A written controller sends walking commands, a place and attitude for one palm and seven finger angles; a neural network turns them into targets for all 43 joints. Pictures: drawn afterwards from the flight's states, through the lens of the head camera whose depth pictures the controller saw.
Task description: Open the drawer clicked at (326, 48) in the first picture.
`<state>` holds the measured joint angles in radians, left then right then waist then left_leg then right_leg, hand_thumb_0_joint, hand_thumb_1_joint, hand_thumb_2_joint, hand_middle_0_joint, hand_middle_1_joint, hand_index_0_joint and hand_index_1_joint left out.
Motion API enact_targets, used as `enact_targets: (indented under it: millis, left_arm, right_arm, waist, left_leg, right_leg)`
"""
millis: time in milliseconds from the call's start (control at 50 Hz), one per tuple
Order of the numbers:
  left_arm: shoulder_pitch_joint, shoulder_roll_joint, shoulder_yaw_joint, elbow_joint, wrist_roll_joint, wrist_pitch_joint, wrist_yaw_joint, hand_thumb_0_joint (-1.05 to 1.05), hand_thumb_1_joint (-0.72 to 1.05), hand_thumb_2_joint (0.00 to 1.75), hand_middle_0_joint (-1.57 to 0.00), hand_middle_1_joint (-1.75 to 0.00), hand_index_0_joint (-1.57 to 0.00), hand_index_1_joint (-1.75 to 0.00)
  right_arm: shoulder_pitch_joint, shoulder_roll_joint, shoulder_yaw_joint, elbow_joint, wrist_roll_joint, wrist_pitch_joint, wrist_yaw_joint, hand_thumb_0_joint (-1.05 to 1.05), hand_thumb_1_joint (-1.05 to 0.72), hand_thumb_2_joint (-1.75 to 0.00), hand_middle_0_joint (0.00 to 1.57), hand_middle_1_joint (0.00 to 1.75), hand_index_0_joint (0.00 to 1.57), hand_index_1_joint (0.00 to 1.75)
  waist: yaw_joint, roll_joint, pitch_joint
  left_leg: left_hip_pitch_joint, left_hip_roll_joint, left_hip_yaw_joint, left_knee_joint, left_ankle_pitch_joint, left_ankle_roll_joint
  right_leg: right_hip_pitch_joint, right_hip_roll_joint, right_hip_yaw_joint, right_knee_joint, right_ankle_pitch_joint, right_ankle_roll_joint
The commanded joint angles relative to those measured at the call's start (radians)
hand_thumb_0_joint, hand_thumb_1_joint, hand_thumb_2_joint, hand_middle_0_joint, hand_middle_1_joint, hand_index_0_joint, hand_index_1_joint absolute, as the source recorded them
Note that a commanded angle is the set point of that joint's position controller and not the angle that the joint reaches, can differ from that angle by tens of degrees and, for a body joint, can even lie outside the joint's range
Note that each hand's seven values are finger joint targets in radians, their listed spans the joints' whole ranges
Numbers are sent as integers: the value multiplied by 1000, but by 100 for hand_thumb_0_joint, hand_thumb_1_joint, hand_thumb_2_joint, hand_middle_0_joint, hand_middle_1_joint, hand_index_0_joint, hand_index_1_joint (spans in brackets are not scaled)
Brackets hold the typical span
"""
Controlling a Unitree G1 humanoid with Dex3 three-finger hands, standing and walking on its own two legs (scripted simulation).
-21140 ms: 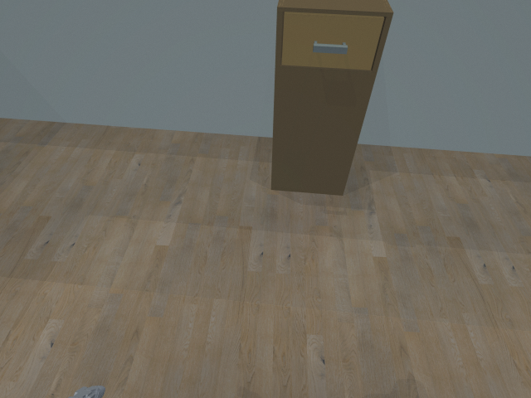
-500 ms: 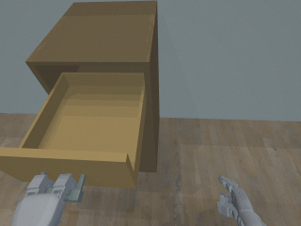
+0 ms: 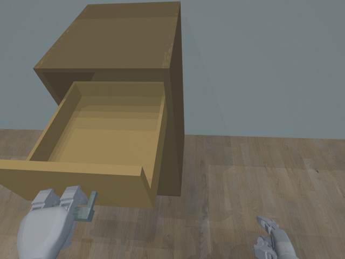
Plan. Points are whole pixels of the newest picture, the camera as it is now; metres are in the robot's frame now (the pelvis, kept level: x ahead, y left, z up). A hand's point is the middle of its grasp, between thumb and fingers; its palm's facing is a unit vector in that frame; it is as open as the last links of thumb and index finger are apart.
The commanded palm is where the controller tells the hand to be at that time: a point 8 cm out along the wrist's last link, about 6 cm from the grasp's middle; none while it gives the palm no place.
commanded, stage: open the thumb to release the handle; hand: left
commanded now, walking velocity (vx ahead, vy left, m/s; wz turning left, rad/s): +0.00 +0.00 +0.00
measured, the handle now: (68, 203) +0.21 +0.26 +0.04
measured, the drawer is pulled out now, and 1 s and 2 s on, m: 0.30 0.30 0.30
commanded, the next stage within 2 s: lift the hand off the handle in 0.26 s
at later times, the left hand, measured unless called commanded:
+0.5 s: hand (65, 232) +0.16 +0.25 +0.02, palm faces +0.01 -0.07 -1.00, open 13.7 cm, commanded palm +0.14 +0.25 +0.08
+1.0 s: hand (56, 225) +0.16 +0.25 +0.06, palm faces +0.03 -0.07 -1.00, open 13.4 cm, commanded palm +0.14 +0.25 +0.13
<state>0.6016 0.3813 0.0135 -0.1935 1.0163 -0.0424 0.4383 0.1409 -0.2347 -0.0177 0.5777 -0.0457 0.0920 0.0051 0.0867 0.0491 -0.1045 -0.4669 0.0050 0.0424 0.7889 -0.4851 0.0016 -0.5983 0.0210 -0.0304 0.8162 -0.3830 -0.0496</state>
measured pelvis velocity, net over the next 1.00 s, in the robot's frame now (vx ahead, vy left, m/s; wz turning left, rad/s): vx -0.01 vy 0.00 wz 0.02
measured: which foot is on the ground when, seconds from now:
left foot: down 0.00-1.00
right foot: down 0.00-1.00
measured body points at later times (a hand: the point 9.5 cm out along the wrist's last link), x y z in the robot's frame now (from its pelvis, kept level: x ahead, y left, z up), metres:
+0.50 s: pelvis -0.01 -0.01 +0.00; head +0.03 -0.03 +0.45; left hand +0.15 +0.25 +0.08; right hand +0.21 -0.22 -0.10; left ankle -0.06 +0.12 -0.70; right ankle +0.01 -0.09 -0.70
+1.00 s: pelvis -0.01 +0.00 +0.01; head +0.01 -0.03 +0.46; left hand +0.16 +0.25 +0.11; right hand +0.21 -0.20 -0.09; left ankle -0.06 +0.12 -0.70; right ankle +0.01 -0.09 -0.70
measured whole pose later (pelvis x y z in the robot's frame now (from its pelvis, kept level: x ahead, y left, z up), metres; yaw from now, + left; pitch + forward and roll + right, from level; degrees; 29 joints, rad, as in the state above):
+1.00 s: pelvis -0.01 +0.00 +0.01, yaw +1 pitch +5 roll +1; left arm 0.49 0.42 0.00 -0.19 1.00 -0.04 0.33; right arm 0.11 -0.23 -0.01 0.59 -0.04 0.07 -0.03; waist 0.11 0.07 -0.06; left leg -0.36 0.00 0.02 0.68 -0.42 0.00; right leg -0.47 0.01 -0.04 0.70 -0.32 -0.05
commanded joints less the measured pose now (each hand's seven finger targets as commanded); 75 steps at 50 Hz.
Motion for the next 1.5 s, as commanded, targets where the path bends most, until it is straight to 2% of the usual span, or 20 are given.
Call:
enact_targets:
  millis: [0,140,280,320,360,440,500,560,660,740,780,860,980,1060,1180,1200,1340,1400,1460,1480]
  left_arm:
    - [42,163,144,-162,-11,18,27,0,-1,51,-33,-125,-33,-125]
    - [-46,172,141,-141,-9,1,4,0,-50,30,-30,-120,-30,-120]
    - [-57,178,155,-126,0,-17,1,0,-50,30,-30,-120,-30,-120]
    - [-89,170,138,-134,3,-21,-1,0,-50,30,-30,-120,-30,-120]
    - [-132,117,79,-96,4,-20,-8,0,-50,30,-30,-120,-30,-120]
    - [-170,181,132,-109,26,-22,4,0,-50,30,-30,-120,-30,-120]
    - [-179,136,91,-96,22,-19,0,0,-50,30,-30,-120,-30,-120]
    - [-211,158,106,-90,18,-9,-1,0,-50,30,-30,-120,-30,-120]
    - [-239,171,112,-118,15,-10,-4,0,-50,30,-30,-120,-30,-120]
    - [-238,222,160,-175,3,-5,-5,0,-50,30,-30,-120,-30,-120]
    - [-224,188,131,-208,-8,-3,-11,0,-50,30,-30,-120,-30,-120]
    - [-212,214,159,-223,-24,6,-23,0,-50,30,-30,-120,-30,-120]
    - [-201,211,150,-305,-47,21,-53,0,-50,30,-30,-120,-30,-120]
    - [-158,214,147,-329,-60,49,-87,0,-50,30,-30,-120,-30,-120]
    - [-198,241,146,-362,-74,81,-161,0,-50,30,-30,-120,-30,-120]
    - [-193,219,121,-376,-81,83,-175,0,-50,30,-30,-120,-30,-120]
    - [-229,253,143,-451,-94,86,-223,0,-50,30,-30,-120,-30,-120]
    - [-280,240,116,-468,-96,92,-244,0,-50,30,-30,-120,-30,-120]
    - [-301,277,142,-486,-95,106,-266,0,-50,30,-30,-120,-30,-120]
    - [-331,259,120,-482,-102,111,-275,0,-50,30,-30,-120,-30,-120]
  right_arm:
    - [-142,-91,-22,-177,7,-58,-18,0,-90,-90,20,30,20,30]
    - [-144,-94,-22,-172,3,-64,-25,0,-90,-90,20,30,20,30]
    - [-139,-88,-29,-158,3,-73,-27,0,-90,-90,20,30,20,30]
    - [-140,-89,-29,-155,0,-74,-26,0,-90,-90,20,30,20,30]
    - [-141,-88,-28,-150,-1,-74,-22,0,-90,-90,20,30,20,30]
    - [-138,-88,-30,-146,-5,-75,-30,0,-90,-90,20,30,20,30]
    - [-137,-83,-33,-138,-1,-75,-28,0,-90,-90,20,30,20,30]
    - [-142,-85,-28,-138,-2,-70,-32,0,-90,-90,20,30,20,30]
    - [-148,-83,-28,-137,1,-67,-36,0,-90,-90,20,30,20,30]
    - [-153,-81,-25,-143,2,-65,-44,0,-90,-90,20,30,20,30]
    - [-157,-76,-21,-148,4,-66,-43,0,-90,-90,20,30,20,30]
    - [-167,-78,-16,-151,8,-66,-46,0,-90,-90,20,30,20,30]
    - [-166,-84,-16,-159,13,-70,-44,0,-90,-90,20,30,20,30]
    - [-177,-92,-7,-162,18,-62,-39,0,-90,-90,20,30,20,30]
    - [-185,-102,1,-162,24,-48,-42,0,-90,-90,20,30,20,30]
    - [-187,-102,5,-171,24,-49,-41,0,-90,-90,20,30,20,30]
    - [-197,-110,13,-176,32,-50,-36,0,-90,-90,20,30,20,30]
    - [-188,-108,17,-170,28,-44,-32,0,-90,-90,20,30,20,30]
    - [-197,-107,26,-169,35,-42,-30,0,-90,-90,20,30,20,30]
    - [-207,-107,25,-162,35,-36,-30,0,-90,-90,20,30,20,30]
  waist:
    - [19,-36,-120]
    - [9,-58,-94]
    - [17,-42,-120]
    - [12,-48,-113]
    - [-9,-77,-90]
    - [6,-33,-148]
    - [-3,-28,-136]
    - [-4,-68,-142]
    - [-1,-43,-154]
    - [12,-16,-167]
    - [10,9,-155]
    - [17,-13,-129]
    - [22,4,-136]
    - [23,-16,-93]
    - [32,-16,-70]
    - [33,-6,-59]
    - [36,16,-57]
    - [32,11,-39]
    - [38,29,-41]
    - [33,19,-24]
  left_leg:
    - [-4,-33,-25,-102,301,15]
    - [-3,-39,-25,-122,235,19]
    - [12,-42,-23,-121,263,20]
    - [11,-43,-26,-123,270,19]
    - [-4,-43,-32,-118,248,21]
    - [19,-46,-30,-115,270,17]
    - [26,-43,-30,-111,288,17]
    - [14,-44,-34,-117,280,18]
    - [35,-42,-35,-125,288,17]
    - [64,-40,-37,-142,308,15]
    - [81,-38,-35,-151,313,15]
    - [87,-33,-39,-178,310,15]
    - [140,-25,-38,-210,362,12]
    - [151,-19,-37,-240,386,10]
    - [192,-14,-32,-295,385,13]
    - [199,-13,-33,-303,383,14]
    - [267,0,-40,-339,456,8]
    - [275,1,-40,-363,458,10]
    - [292,7,-42,-385,468,7]
    - [295,5,-46,-399,464,6]
  right_leg:
    - [215,-20,78,-149,276,8]
    - [206,-24,89,-195,168,13]
    - [223,-22,81,-186,218,11]
    - [217,-23,81,-183,232,11]
    - [189,-23,71,-184,208,15]
    - [210,-20,80,-174,232,8]
    - [193,-18,64,-167,255,9]
    - [214,-21,70,-170,258,14]
    - [219,-21,66,-174,258,12]
    - [250,-20,75,-190,258,8]
    - [247,-22,61,-197,253,9]
    - [270,-24,60,-221,234,13]
    - [314,-25,52,-247,276,15]
    - [339,-27,53,-276,302,19]
    - [397,-29,45,-328,284,24]
    - [398,-32,35,-335,275,27]
    - [446,-22,37,-383,314,26]
    - [456,-28,12,-394,306,28]
    - [486,-30,15,-410,302,27]
    - [487,-26,9,-418,299,26]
